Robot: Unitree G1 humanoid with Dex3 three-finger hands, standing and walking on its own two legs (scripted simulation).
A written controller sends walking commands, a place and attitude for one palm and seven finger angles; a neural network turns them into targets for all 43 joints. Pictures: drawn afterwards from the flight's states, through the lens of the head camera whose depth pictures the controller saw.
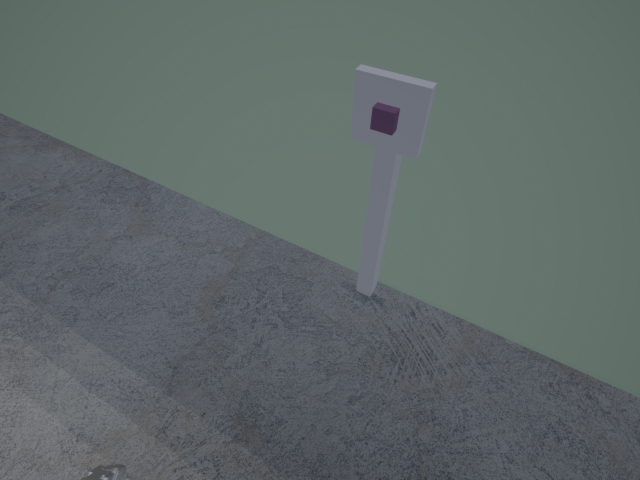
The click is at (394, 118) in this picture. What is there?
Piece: button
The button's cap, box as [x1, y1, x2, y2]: [370, 102, 399, 135]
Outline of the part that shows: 377,102 372,108 370,128 391,135 396,128 399,108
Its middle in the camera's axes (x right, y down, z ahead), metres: +0.15 -0.28 +0.89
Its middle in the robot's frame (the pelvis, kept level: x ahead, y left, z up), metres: +0.87 -0.11 +0.00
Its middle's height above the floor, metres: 0.77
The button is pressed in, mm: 0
